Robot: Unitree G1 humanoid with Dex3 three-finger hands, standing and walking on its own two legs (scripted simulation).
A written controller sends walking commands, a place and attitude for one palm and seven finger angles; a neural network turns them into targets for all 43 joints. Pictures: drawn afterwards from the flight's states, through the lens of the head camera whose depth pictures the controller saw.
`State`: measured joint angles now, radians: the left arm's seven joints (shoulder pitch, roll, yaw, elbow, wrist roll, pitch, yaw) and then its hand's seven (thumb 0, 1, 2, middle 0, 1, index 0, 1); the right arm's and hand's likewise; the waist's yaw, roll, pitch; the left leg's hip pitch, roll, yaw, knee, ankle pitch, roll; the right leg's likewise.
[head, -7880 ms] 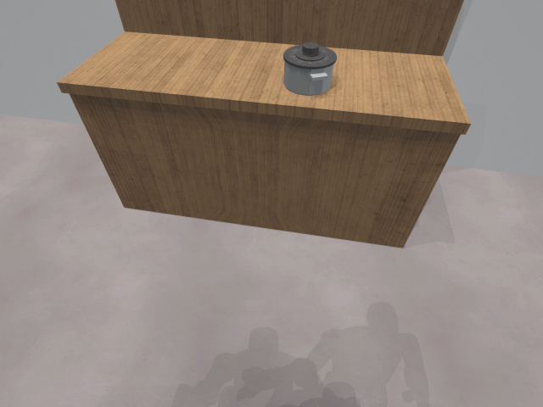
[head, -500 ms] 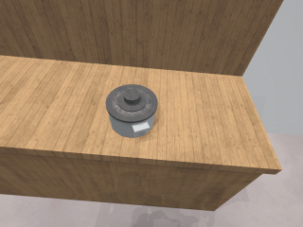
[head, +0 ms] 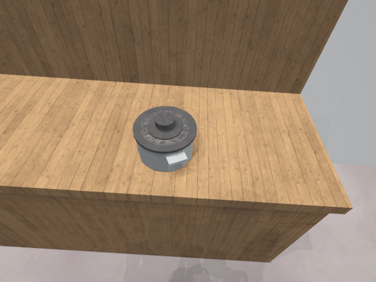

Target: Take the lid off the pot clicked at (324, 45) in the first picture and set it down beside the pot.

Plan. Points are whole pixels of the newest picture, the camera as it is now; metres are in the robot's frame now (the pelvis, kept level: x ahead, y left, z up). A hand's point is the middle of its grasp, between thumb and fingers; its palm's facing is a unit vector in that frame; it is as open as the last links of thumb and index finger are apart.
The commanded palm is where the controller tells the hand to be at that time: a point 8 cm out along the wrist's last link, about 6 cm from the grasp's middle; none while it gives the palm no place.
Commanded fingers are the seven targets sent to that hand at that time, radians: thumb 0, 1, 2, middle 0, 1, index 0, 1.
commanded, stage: look again from close up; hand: left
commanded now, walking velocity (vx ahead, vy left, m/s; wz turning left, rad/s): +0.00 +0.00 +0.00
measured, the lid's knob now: (164, 120) +0.50 +0.10 +0.05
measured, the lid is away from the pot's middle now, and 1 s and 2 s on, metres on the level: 0.00 0.00 0.00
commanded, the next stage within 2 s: lift the closed hand beside the body in 0.86 s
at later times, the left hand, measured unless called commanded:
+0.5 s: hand out of the picture -0.04 +0.17 -0.18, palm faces +0.07 -0.98 -0.18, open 7.4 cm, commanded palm none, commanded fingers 0.00 0.90 0.90 -0.20 -0.30 -0.20 -0.30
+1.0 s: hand out of the picture -0.05 +0.15 -0.18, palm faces +0.08 -0.98 -0.16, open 7.4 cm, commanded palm +0.06 +0.21 -0.07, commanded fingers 0.00 0.90 0.90 -0.33 -0.44 -0.33 -0.44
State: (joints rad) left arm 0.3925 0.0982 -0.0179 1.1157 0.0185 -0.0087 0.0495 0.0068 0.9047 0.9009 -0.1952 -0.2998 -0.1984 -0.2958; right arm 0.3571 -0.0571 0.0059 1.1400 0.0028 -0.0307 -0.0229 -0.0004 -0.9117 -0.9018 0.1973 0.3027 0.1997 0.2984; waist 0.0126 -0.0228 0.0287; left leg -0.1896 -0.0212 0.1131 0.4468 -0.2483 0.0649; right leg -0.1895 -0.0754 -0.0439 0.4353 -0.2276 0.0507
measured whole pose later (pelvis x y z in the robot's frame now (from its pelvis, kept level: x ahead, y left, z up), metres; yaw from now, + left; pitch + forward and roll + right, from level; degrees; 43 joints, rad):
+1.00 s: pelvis -0.03 -0.01 +0.00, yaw +2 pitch -2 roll -1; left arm 0.42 0.14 -0.04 0.94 0.00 0.03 0.06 0.01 0.90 0.90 -0.20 -0.30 -0.20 -0.30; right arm 0.35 -0.13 0.00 1.05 0.01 -0.02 -0.01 0.01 -0.93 -0.90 0.20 0.30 0.20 0.30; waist 0.02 -0.02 0.01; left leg -0.25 -0.01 0.08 0.52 -0.24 0.05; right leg -0.23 -0.07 -0.07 0.48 -0.21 0.04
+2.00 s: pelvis +0.02 -0.03 +0.00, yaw +4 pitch -1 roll -1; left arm 0.71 0.25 0.13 -0.20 -0.01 -0.03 0.08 0.02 0.89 0.90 -1.29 -1.50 -1.29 -1.49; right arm 0.18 -0.21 -0.02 0.50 0.02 -0.20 -0.07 0.01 -0.91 -0.90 0.22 0.32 0.24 0.33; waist 0.06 0.04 -0.01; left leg -0.21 0.01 0.03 0.51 -0.29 0.02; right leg -0.17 -0.02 -0.08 0.48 -0.30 0.00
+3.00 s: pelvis -0.01 -0.04 +0.00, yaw +3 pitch -1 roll +0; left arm 0.40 0.64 0.10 -0.26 0.73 0.06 -0.19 0.01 0.46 1.11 -1.14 -1.02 -1.14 -1.01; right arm 0.08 -0.30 0.01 0.42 0.05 0.02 -0.01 0.01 -0.91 -0.90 0.19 0.31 0.30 0.36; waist 0.06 0.13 -0.02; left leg -0.24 0.02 0.04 0.47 -0.23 0.01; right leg -0.21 -0.01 -0.07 0.45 -0.23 -0.01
